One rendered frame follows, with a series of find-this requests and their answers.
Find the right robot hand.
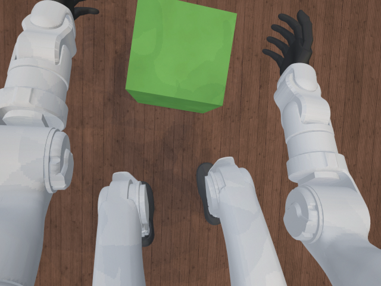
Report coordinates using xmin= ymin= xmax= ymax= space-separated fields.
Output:
xmin=262 ymin=10 xmax=313 ymax=76

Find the left robot upper arm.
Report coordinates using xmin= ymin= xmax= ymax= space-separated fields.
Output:
xmin=0 ymin=125 xmax=74 ymax=286

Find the right robot upper arm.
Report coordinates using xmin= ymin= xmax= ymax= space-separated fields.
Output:
xmin=283 ymin=185 xmax=381 ymax=286

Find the carton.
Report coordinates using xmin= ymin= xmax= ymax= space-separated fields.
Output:
xmin=125 ymin=0 xmax=237 ymax=113

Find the robot left forearm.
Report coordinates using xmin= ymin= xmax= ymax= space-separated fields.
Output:
xmin=0 ymin=0 xmax=77 ymax=132

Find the robot left foot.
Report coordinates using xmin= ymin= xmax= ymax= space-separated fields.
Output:
xmin=141 ymin=181 xmax=155 ymax=247

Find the left robot hand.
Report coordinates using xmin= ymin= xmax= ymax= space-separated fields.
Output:
xmin=51 ymin=0 xmax=99 ymax=21

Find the robot right forearm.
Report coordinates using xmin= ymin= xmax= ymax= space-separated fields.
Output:
xmin=274 ymin=63 xmax=370 ymax=217

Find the robot right thigh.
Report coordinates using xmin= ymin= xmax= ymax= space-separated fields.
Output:
xmin=205 ymin=164 xmax=287 ymax=286

